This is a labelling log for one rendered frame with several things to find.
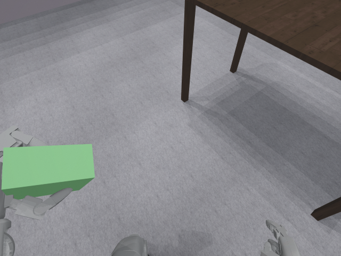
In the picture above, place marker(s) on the robot right hand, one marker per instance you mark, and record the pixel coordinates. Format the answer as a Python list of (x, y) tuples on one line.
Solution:
[(286, 245)]

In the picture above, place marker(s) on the robot left hand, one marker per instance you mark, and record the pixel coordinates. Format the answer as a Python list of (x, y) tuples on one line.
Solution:
[(31, 207)]

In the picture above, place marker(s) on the robot left forearm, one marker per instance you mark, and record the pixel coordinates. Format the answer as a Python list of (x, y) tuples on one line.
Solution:
[(7, 245)]

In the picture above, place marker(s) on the left robot thigh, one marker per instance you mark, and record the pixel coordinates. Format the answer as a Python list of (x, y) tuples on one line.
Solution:
[(131, 246)]

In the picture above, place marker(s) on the table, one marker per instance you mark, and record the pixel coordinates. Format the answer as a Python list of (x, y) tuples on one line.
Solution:
[(307, 29)]

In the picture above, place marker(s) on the sponge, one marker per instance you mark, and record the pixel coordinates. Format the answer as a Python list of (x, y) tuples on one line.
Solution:
[(44, 170)]

